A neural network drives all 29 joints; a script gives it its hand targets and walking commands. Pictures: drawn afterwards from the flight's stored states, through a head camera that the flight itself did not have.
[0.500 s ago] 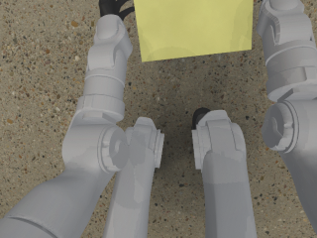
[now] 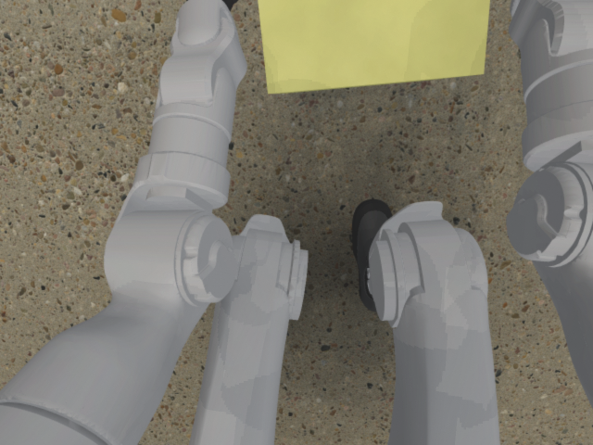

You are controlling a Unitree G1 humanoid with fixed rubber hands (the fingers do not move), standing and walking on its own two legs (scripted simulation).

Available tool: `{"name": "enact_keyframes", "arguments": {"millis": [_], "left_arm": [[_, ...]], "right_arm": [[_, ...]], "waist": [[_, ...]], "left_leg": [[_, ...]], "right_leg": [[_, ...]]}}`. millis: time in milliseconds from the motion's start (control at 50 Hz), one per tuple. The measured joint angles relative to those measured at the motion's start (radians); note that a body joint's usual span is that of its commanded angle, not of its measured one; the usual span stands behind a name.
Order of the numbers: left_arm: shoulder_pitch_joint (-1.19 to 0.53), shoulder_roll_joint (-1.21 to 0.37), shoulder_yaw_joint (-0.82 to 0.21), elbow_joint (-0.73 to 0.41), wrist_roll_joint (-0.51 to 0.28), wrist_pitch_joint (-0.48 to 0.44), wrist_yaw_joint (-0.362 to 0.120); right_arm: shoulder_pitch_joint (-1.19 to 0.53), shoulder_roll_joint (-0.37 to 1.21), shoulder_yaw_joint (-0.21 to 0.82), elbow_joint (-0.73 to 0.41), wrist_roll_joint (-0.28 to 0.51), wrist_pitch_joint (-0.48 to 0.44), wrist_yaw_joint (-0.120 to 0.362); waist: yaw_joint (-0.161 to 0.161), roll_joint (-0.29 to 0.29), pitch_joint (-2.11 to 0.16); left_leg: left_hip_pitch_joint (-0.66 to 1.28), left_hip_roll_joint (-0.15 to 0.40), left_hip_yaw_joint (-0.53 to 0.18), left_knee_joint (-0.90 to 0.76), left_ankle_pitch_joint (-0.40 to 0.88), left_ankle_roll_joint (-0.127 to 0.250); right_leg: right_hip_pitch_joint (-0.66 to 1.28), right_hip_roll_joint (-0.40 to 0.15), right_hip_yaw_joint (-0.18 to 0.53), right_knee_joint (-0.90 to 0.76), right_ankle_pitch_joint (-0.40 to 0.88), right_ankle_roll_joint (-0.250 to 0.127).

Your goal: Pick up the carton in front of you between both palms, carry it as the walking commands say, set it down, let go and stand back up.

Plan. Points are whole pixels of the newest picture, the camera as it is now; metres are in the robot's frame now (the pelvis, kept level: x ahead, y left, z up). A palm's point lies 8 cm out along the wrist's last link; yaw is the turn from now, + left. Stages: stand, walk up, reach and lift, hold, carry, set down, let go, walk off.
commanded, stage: set down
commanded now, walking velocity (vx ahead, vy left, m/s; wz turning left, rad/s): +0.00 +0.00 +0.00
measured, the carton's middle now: out of the picture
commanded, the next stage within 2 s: let go in 2.00 s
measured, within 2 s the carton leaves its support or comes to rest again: rests again in 0.12 s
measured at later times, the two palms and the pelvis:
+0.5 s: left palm out of the picture +0.55 +0.06 -0.17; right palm out of the picture +0.55 -0.25 -0.17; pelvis +0.01 -0.01 -0.01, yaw +1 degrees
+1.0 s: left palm (179, 16) +0.54 +0.10 -0.18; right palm out of the picture +0.53 -0.30 -0.19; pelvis -0.01 -0.01 -0.02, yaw +1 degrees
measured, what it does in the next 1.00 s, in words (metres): stands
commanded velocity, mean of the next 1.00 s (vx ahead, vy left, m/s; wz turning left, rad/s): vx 0.00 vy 0.00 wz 0.00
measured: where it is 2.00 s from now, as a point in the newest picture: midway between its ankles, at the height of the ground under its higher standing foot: (317, 291)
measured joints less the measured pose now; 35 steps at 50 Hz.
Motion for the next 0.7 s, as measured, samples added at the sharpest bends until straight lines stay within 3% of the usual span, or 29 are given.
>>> {"name": "enact_keyframes", "arguments": {"millis": [240, 380, 640, 700], "left_arm": [[-0.043, 0.010, 0.054, 0.027, 0.068, -0.015, -0.074], [-0.010, 0.024, 0.043, 0.000, 0.045, -0.047, -0.105], [-0.033, 0.038, 0.036, 0.044, 0.061, -0.053, -0.132], [-0.040, 0.051, 0.003, 0.071, 0.048, -0.063, -0.116]], "right_arm": [[-0.016, 0.000, -0.055, -0.007, -0.033, -0.017, 0.051], [0.005, 0.010, -0.068, -0.029, -0.017, -0.042, 0.068], [-0.009, -0.006, -0.089, 0.003, -0.041, -0.062, 0.094], [-0.013, -0.016, -0.078, 0.040, -0.034, -0.081, 0.084]], "waist": [[0.009, -0.009, 0.033], [0.003, -0.014, 0.026], [0.003, 0.005, 0.045], [0.005, 0.003, 0.055]], "left_leg": [[0.004, 0.021, -0.003, 0.018, -0.023, 0.000], [-0.004, 0.031, -0.002, 0.027, -0.041, 0.001], [-0.008, 0.039, 0.012, 0.053, -0.034, 0.012], [-0.005, 0.044, 0.015, 0.060, -0.031, 0.012]], "right_leg": [[-0.004, -0.012, -0.019, 0.022, -0.020, -0.023], [-0.015, -0.019, -0.027, 0.035, -0.042, -0.032], [-0.010, -0.032, -0.024, 0.062, -0.044, -0.028], [-0.008, -0.032, -0.024, 0.069, -0.041, -0.028]]}}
